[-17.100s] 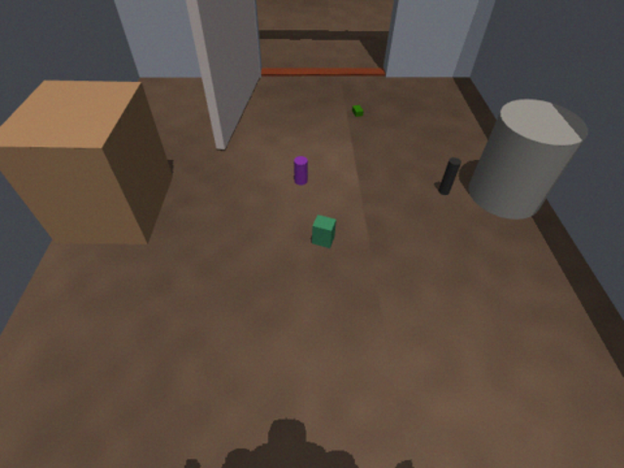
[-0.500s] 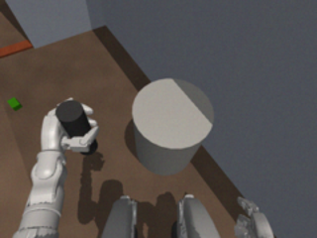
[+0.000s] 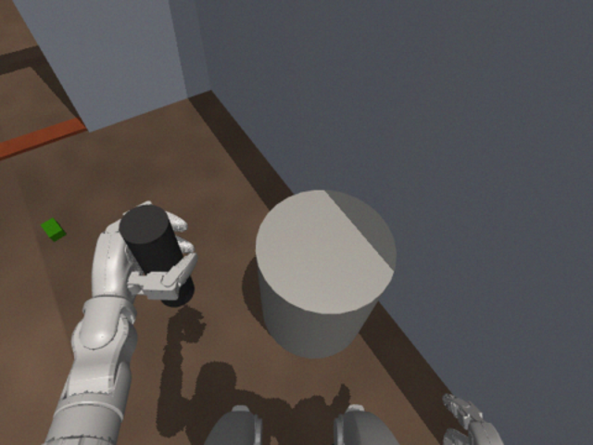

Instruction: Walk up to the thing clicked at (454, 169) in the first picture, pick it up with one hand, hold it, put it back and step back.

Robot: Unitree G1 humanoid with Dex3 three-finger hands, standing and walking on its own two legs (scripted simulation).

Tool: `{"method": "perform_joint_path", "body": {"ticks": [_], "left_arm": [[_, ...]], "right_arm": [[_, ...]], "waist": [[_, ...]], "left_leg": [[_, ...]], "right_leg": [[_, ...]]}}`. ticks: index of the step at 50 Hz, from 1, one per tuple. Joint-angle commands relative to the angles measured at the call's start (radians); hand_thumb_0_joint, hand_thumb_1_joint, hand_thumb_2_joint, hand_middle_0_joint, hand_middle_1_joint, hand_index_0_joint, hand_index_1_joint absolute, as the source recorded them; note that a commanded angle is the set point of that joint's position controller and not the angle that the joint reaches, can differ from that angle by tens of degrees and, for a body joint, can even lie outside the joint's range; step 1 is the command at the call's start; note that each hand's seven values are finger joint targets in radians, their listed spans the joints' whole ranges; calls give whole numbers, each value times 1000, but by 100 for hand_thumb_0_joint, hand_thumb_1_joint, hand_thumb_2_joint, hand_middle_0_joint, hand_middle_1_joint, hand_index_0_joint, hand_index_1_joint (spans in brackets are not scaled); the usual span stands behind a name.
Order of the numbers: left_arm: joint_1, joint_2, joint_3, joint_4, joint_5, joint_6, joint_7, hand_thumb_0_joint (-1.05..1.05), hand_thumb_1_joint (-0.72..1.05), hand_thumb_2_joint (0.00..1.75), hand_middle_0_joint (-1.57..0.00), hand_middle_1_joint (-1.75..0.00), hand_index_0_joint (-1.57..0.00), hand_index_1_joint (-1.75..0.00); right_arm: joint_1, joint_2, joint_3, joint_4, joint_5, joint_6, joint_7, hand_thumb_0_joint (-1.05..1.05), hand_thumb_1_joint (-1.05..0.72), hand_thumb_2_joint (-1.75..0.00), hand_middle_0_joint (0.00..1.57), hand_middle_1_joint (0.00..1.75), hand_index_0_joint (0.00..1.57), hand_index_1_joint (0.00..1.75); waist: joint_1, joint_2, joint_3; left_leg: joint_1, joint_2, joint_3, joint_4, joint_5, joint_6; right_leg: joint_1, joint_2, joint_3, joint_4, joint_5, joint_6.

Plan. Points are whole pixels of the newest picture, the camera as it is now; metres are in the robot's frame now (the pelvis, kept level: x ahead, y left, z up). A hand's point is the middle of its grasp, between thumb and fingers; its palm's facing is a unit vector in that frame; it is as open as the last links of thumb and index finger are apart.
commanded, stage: lift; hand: left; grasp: from the side
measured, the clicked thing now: (163, 262) +0.35 +0.19 +0.02
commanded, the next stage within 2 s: hold in 0.48 s
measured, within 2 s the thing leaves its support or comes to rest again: neither
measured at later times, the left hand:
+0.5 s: hand (172, 245) +0.35 +0.16 +0.07, palm faces +0.05 -1.00 -0.02, open 7.2 cm
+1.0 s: hand (173, 239) +0.35 +0.16 +0.09, palm faces +0.05 -1.00 -0.01, open 7.2 cm
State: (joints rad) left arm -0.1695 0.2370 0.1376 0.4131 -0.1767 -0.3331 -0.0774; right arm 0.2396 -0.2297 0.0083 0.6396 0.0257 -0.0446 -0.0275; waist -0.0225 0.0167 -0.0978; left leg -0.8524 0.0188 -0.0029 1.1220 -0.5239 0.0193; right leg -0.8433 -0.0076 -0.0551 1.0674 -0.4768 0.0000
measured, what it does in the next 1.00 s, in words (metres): stands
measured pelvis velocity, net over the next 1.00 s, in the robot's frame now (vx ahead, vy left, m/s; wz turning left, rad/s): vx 0.02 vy -0.01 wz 0.00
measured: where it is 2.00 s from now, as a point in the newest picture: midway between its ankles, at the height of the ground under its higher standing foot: outside the picture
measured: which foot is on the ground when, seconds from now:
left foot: down 0.00-1.00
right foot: down 0.00-1.00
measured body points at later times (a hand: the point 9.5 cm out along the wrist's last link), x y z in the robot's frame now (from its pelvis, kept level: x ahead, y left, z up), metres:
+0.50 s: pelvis +0.01 -0.01 +0.03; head +0.07 +0.00 +0.48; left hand +0.34 +0.22 +0.07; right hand +0.14 -0.26 -0.08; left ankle +0.01 +0.10 -0.66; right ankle +0.02 -0.12 -0.66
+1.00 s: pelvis +0.02 -0.01 +0.04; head +0.06 +0.00 +0.49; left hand +0.34 +0.21 +0.09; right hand +0.14 -0.26 -0.07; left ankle +0.01 +0.10 -0.66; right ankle +0.02 -0.12 -0.66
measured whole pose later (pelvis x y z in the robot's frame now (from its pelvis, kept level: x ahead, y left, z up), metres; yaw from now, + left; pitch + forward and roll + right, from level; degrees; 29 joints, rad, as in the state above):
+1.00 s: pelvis +0.02 -0.01 +0.04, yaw +0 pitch +7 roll -1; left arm -0.15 0.20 0.13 0.48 -0.18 -0.36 -0.10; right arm 0.25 -0.23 0.01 0.65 0.02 -0.02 -0.03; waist -0.02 0.01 -0.04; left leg -0.54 0.02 0.01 0.86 -0.44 0.01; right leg -0.55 0.00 -0.05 0.82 -0.40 -0.01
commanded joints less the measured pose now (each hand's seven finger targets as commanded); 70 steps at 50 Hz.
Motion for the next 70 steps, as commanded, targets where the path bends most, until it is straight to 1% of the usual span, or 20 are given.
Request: {"method": "perform_joint_path", "body": {"ticks": [1,3,5,15,19,21,26,30,33,35,39,40,44,47,52,53,59,62,69,70], "left_arm": [[-235,131,69,-169,-14,-76,-1,0,38,129,-133,-143,-134,-143],[-323,144,61,-283,-21,-89,-4,0,39,128,-132,-142,-134,-142],[-246,139,71,-192,-19,-82,-9,0,39,129,-131,-142,-133,-142],[-285,135,77,-192,-23,-99,-21,0,45,129,-129,-140,-131,-139],[-267,102,47,-169,-25,-104,-28,0,43,130,-132,-142,-133,-142],[-304,144,64,-217,-20,-116,-33,0,44,129,-132,-141,-133,-141],[-270,105,56,-160,-32,-118,-42,0,47,131,-133,-144,-134,-143],[-305,140,77,-201,-32,-122,-40,0,46,124,-134,-142,-136,-141],[-329,119,53,-229,-30,-123,-36,0,46,123,-134,-141,-135,-140],[-251,74,41,-119,-34,-106,-37,0,43,121,-134,-140,-135,-139],[-282,94,39,-151,-23,-113,-36,0,45,122,-132,-139,-134,-139],[-299,139,69,-202,-18,-119,-32,0,47,121,-133,-138,-134,-138],[-294,129,75,-234,-32,-121,-25,0,49,123,-135,-141,-136,-141],[-264,83,35,-164,-28,-112,-25,0,42,122,-133,-141,-134,-140],[-284,87,27,-176,-19,-111,-23,0,47,123,-133,-139,-133,-139],[-333,127,56,-244,-20,-119,-19,0,47,122,-133,-139,-134,-139],[-238,46,10,-115,-21,-92,-14,0,46,122,-132,-138,-133,-138],[-315,113,37,-211,-10,-101,-14,0,46,122,-133,-139,-134,-139],[-273,59,9,-186,-18,-94,0,0,46,122,-131,-139,-132,-138],[-341,122,53,-257,-14,-103,9,0,46,121,-131,-137,-131,-137]], "right_arm": [[24,-140,-57,-97,-2,-38,-17,0,-90,-90,20,30,20,30],[18,-144,-60,-109,-1,-41,-18,0,-90,-90,20,30,20,30],[24,-139,-56,-99,-2,-36,-18,0,-90,-90,20,30,20,30],[22,-134,-57,-94,-7,-32,-16,0,-89,-90,20,30,20,30],[8,-135,-54,-104,-8,-29,-15,0,-90,-90,20,30,20,30],[9,-138,-58,-100,-8,-27,-16,0,-90,-90,20,30,20,30],[4,-138,-55,-106,-7,-23,-18,0,-90,-90,20,30,20,30],[14,-141,-57,-101,-8,-21,-19,0,-91,-90,20,30,20,30],[10,-136,-55,-97,-8,-20,-23,0,-91,-90,20,30,20,30],[-5,-133,-53,-104,-4,-21,-21,0,-91,-90,20,30,20,30],[-9,-139,-59,-107,-7,-18,-13,0,-91,-90,20,30,20,30],[-9,-142,-64,-105,-6,-17,-15,0,-91,-90,20,30,20,30],[-2,-134,-57,-105,-6,-17,-17,0,-91,-90,20,30,20,30],[-13,-133,-53,-108,-6,-17,-16,0,-92,-90,20,30,20,30],[-10,-133,-53,-104,-6,-14,-16,0,-91,-90,20,30,20,30],[-16,-132,-54,-102,-6,-16,-18,0,-91,-90,20,30,20,30],[-24,-129,-52,-102,-5,-17,-14,0,-90,-90,20,30,20,30],[-31,-139,-63,-103,-3,-20,-15,0,-91,-90,20,30,20,30],[-26,-128,-53,-102,-6,-25,-12,0,-91,-90,20,30,20,30],[-17,-132,-56,-91,-8,-26,-13,0,-90,-90,20,30,20,30]], "waist": [[-17,-6,-308],[-9,33,-335],[-12,5,-306],[-9,14,-291],[-15,13,-255],[-5,45,-286],[-13,16,-265],[-6,7,-278],[-14,-1,-258],[-11,-35,-203],[-8,20,-215],[8,34,-244],[10,12,-286],[-10,-11,-243],[-7,8,-227],[5,34,-215],[-15,-16,-163],[-2,-3,-192],[-9,-13,-221],[2,6,-240]], "left_leg": [[229,-10,-41,-207,280,-9],[266,-12,-32,-217,321,-11],[264,-13,-29,-225,327,-8],[313,-13,-16,-275,345,-7],[322,-14,-16,-293,345,-9],[358,-13,-17,-307,355,-12],[375,-11,-24,-327,349,-14],[382,-12,-18,-332,379,-10],[389,-15,-8,-339,372,-7],[366,-15,-7,-351,342,-6],[397,-11,-18,-370,349,-17],[415,-13,-14,-371,363,-16],[433,-18,-3,-361,411,-7],[428,-16,-4,-374,393,-6],[449,-13,-12,-396,398,-13],[449,-15,-6,-403,372,-14],[428,-15,-4,-419,334,-10],[446,-17,-3,-422,335,-7],[475,-13,-7,-418,413,-11],[474,-15,-4,-415,408,-8]], "right_leg": [[224,22,15,-171,282,-23],[260,20,19,-181,319,-24],[278,22,21,-198,328,-22],[345,19,25,-248,361,-22],[353,20,23,-263,354,-22],[365,19,23,-267,354,-25],[370,24,19,-280,344,-25],[404,23,23,-292,379,-23],[417,18,29,-310,392,-17],[408,18,26,-321,366,-16],[397,23,16,-317,341,-25],[414,21,18,-320,354,-24],[474,16,30,-333,423,-16],[453,17,29,-342,407,-14],[457,19,21,-349,390,-20],[451,17,24,-356,374,-20],[449,19,21,-377,348,-17],[462,13,25,-385,353,-15],[486,20,19,-377,410,-16],[499,16,24,-381,415,-15]]}}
